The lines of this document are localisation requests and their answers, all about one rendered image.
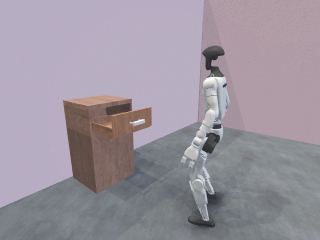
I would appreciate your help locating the robot left upper arm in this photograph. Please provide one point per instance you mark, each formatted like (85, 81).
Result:
(210, 87)

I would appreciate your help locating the left robot thigh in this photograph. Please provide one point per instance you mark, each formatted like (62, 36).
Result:
(207, 146)

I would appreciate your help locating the left robot forearm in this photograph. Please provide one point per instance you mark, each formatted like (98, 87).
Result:
(207, 124)

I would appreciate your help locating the handle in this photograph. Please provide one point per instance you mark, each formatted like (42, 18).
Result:
(135, 123)

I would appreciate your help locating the right robot foot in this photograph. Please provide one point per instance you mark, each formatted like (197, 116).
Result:
(215, 196)

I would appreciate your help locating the cabinet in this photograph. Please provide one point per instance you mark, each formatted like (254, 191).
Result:
(98, 162)

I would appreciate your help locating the robot left hand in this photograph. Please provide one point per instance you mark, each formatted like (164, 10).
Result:
(192, 154)

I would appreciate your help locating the robot right upper arm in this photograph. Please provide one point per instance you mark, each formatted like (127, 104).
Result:
(227, 99)

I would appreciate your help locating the drawer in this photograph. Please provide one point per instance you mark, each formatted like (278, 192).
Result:
(118, 125)

